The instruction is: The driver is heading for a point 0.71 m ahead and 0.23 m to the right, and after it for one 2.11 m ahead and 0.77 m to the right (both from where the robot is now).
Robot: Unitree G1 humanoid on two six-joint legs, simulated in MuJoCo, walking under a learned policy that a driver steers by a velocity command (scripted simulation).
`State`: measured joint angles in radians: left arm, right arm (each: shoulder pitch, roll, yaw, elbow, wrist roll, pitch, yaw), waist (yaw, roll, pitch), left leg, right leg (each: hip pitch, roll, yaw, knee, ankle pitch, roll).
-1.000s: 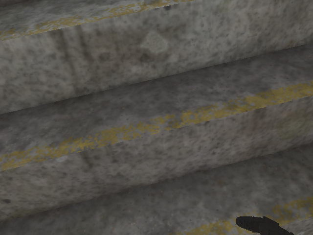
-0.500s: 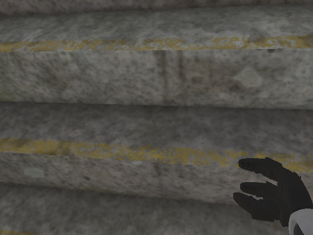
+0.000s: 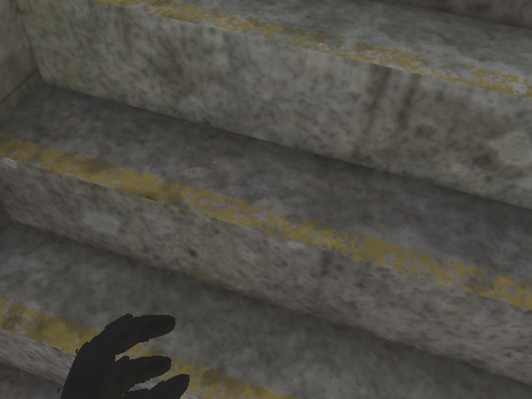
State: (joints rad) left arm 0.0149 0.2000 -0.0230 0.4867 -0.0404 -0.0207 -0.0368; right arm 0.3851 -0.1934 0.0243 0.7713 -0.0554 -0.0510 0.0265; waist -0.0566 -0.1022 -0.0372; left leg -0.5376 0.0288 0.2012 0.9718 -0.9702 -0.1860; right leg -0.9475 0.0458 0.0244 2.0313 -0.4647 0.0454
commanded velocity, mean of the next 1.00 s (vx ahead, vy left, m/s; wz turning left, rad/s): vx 1.00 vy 0.00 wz -0.55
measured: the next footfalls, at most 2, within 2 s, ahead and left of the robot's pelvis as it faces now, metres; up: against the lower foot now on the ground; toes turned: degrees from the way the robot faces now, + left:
right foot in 0.16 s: -0.03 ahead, +0.00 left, -0.18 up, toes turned -5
left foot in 0.44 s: -0.06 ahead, +0.25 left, -0.18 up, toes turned -28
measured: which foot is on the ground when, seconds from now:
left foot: down 0.00-0.02, up 0.04-0.42, down 0.44-0.84, up 0.86-1.00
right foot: up 0.00-0.14, down 0.16-0.44, up 0.46-0.90, down 0.92-1.00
